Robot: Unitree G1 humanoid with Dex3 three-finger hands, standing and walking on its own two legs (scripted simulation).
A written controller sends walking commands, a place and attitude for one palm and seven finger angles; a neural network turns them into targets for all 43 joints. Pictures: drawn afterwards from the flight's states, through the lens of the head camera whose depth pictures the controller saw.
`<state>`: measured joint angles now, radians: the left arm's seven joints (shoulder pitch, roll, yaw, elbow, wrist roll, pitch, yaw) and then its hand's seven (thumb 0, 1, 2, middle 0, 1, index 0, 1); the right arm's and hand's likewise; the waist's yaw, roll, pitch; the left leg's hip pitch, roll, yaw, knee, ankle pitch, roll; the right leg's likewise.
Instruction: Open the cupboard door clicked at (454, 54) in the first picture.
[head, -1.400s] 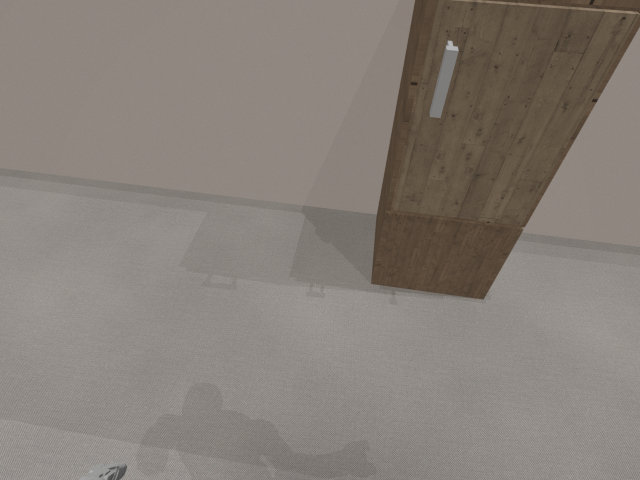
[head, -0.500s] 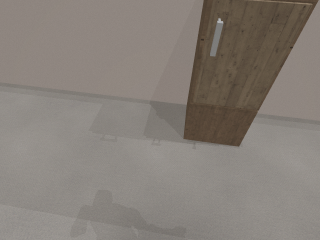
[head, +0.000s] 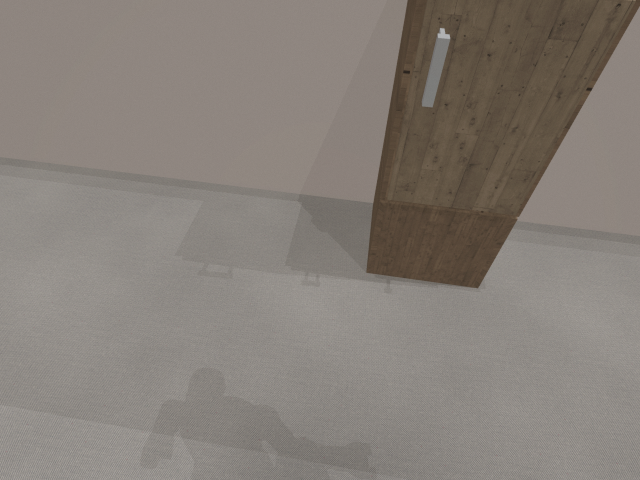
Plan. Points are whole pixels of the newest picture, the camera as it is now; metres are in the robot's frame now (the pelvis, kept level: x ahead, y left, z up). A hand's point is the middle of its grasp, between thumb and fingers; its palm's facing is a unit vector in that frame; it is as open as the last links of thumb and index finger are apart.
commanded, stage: look at it before walking up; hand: left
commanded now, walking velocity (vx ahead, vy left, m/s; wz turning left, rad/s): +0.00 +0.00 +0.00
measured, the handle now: (434, 68) +0.95 -0.20 +0.08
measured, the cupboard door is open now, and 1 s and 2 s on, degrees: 0 0 0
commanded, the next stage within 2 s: walk to a spot facing it in 0.04 s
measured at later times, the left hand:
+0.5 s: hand out of the picture +0.07 +0.20 -0.18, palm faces -0.12 -0.95 -0.28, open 7.4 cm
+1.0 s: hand out of the picture +0.10 +0.18 -0.17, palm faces -0.31 -0.92 -0.25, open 7.4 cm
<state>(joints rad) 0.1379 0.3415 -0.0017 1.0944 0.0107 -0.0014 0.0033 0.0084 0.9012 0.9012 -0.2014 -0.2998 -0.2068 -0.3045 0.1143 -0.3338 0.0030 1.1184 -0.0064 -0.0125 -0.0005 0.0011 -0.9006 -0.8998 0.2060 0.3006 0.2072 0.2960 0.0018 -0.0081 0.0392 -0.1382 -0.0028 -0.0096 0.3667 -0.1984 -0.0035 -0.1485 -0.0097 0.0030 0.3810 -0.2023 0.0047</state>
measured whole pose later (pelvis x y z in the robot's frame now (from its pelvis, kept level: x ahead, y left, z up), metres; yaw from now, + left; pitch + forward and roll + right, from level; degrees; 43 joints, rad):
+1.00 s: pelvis -0.02 +0.00 -0.01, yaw -24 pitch +2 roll +0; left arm 0.25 0.23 0.07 0.93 0.02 0.05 0.00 0.01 0.90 0.90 -0.20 -0.30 -0.21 -0.30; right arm 0.10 -0.23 -0.05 0.93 0.00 0.04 -0.03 0.00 -0.90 -0.90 0.20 0.30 0.20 0.30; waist 0.05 -0.03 0.04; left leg -0.35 0.01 -0.03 0.76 -0.41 -0.05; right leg -0.33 0.11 0.18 0.45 -0.14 -0.03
